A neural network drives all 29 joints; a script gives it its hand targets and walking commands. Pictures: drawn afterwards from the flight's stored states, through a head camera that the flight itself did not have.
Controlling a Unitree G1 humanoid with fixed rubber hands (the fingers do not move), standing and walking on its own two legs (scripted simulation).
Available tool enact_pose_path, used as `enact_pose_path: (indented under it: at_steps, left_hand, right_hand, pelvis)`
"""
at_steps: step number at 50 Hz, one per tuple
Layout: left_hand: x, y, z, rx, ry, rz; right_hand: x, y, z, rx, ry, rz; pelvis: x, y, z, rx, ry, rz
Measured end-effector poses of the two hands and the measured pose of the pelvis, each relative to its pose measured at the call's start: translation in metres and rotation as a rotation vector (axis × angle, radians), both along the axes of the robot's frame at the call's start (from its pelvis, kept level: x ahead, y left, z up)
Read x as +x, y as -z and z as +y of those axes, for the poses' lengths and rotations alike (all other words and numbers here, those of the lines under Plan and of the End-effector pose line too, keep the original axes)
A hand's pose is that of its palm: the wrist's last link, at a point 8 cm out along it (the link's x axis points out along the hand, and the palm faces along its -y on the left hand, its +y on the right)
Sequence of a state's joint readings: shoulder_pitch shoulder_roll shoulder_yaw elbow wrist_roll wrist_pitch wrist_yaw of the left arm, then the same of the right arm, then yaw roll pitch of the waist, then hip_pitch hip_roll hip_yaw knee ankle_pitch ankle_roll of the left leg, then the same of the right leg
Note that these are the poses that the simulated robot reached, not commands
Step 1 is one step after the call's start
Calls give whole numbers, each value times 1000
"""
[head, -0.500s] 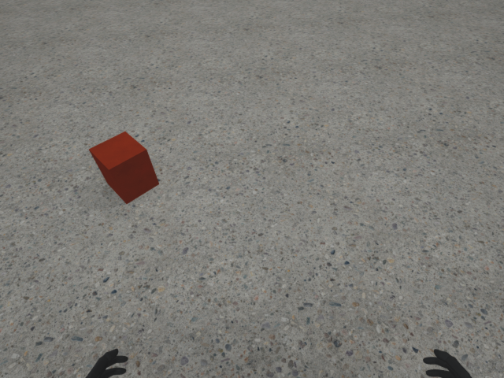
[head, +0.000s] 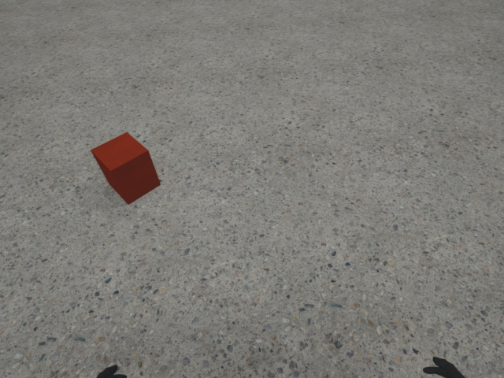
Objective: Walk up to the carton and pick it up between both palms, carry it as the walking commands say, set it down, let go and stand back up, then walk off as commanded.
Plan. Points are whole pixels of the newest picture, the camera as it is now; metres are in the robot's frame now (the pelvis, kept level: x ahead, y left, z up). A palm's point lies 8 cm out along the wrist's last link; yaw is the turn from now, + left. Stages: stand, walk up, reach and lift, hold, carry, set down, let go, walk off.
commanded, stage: stand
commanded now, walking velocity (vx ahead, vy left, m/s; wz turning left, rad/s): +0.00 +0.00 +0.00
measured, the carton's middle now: (127, 168) +1.21 +0.70 -0.63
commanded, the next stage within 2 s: walk up in 1.22 s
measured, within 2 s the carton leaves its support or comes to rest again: neither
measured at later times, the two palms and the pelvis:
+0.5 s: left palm out of the picture +0.10 +0.30 -0.09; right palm out of the picture +0.10 -0.29 -0.08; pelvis -0.01 +0.01 +0.02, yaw +0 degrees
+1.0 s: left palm out of the picture +0.06 +0.30 -0.09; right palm out of the picture +0.07 -0.29 -0.08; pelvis -0.01 +0.01 +0.03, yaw +0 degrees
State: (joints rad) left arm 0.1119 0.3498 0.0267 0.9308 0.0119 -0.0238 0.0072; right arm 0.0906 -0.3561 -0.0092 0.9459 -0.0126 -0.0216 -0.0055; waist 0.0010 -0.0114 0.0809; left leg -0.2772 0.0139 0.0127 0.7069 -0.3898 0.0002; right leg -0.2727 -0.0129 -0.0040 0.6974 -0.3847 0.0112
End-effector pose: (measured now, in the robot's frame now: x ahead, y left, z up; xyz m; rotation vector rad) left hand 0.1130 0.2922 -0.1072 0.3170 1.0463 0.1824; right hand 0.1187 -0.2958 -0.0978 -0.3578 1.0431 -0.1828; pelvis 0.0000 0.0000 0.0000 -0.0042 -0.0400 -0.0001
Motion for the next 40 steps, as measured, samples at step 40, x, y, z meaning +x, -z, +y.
enact_pose_path:
  at_steps: [40]
  left_hand:
    - [-37,-15,11,-15,-28,100]
  right_hand:
    - [-39,-19,5,4,45,92]
  pelvis:
    - [-11,-28,10,0,1,-17]
